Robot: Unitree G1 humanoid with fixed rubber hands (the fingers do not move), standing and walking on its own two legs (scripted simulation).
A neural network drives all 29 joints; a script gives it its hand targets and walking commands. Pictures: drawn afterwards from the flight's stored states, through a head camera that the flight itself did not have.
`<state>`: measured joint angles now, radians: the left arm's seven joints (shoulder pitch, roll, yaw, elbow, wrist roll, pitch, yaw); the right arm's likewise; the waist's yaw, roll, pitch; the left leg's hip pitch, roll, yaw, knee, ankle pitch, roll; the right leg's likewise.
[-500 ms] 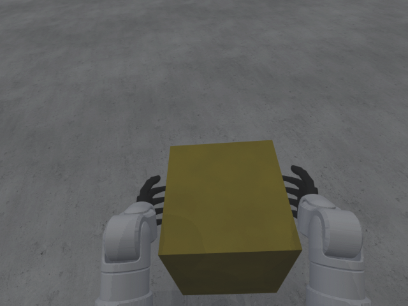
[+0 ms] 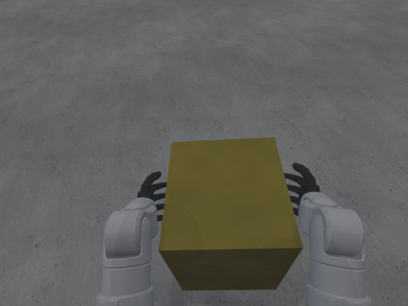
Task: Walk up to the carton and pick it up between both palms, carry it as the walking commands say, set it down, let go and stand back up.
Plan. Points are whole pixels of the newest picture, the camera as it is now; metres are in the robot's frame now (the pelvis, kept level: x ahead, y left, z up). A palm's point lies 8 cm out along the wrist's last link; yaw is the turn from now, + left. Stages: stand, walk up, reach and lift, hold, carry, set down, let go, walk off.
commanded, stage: carry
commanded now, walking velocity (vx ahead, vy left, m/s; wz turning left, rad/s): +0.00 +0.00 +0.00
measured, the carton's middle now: (225, 218) +0.28 -0.01 +0.01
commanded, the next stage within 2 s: none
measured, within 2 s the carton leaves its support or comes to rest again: neither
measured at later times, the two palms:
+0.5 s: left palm (140, 208) +0.27 +0.15 +0.07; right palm (295, 198) +0.28 -0.14 +0.08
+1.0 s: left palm (132, 207) +0.28 +0.17 +0.07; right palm (285, 198) +0.28 -0.12 +0.08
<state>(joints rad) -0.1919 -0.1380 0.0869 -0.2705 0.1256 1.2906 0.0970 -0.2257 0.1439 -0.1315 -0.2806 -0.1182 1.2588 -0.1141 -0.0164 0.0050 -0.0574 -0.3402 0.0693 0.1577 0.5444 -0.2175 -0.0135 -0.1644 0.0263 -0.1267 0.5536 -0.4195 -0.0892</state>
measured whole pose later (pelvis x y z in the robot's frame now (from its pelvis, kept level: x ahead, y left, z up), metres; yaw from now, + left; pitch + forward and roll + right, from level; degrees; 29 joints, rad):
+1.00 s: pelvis +0.01 +0.03 +0.00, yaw -1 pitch +2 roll +1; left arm -0.18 -0.14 0.08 -0.20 0.15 1.20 0.08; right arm -0.21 0.14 -0.13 -0.20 -0.14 1.16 -0.09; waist -0.01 -0.01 -0.07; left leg -0.35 0.05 0.18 0.59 -0.27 0.03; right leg -0.16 0.00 -0.11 0.57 -0.44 -0.04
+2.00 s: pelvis -0.01 +0.02 +0.00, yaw +1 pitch +1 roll +0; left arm -0.10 -0.13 0.05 -0.16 0.12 1.00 0.10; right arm -0.12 0.13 -0.10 -0.17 -0.10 0.96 -0.10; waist -0.01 0.00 -0.03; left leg -0.37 0.06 0.15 0.59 -0.23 0.02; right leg -0.18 0.01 -0.14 0.58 -0.42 -0.06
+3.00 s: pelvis -0.01 +0.03 +0.00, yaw +1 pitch +1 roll +1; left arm -0.12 -0.13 0.07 0.02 0.18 0.85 0.07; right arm -0.14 0.13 -0.11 0.02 -0.17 0.81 -0.06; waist 0.00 0.00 -0.05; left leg -0.37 0.04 0.15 0.59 -0.23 0.03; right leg -0.18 0.00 -0.15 0.59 -0.42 -0.06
